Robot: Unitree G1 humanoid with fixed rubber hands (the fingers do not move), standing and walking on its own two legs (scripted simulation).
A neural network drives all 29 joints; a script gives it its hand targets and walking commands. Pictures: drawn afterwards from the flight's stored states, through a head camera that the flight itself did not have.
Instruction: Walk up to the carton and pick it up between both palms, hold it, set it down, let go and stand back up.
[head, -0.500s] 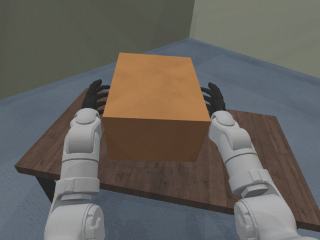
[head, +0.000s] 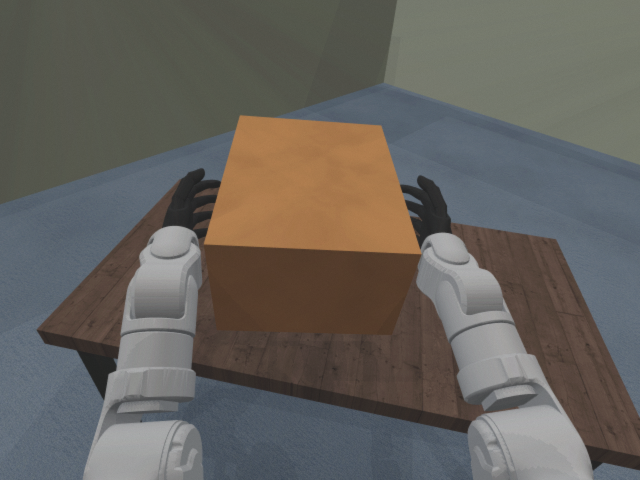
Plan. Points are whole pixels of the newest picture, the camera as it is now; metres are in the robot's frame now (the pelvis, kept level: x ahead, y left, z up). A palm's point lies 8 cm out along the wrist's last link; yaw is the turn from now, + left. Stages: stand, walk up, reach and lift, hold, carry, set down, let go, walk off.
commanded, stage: hold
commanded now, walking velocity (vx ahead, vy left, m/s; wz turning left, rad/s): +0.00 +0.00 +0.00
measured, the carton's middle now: (309, 215) +0.42 +0.00 +0.17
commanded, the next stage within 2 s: none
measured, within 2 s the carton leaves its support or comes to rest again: neither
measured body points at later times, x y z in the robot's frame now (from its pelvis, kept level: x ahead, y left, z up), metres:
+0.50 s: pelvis +0.00 +0.00 +0.00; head -0.06 +0.02 +0.45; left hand +0.38 +0.15 +0.18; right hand +0.37 -0.16 +0.18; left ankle +0.01 +0.12 -0.75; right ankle +0.01 -0.13 -0.75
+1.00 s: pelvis +0.00 +0.00 +0.00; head -0.06 +0.02 +0.45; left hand +0.38 +0.16 +0.18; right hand +0.37 -0.16 +0.18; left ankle +0.01 +0.12 -0.75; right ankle +0.01 -0.13 -0.75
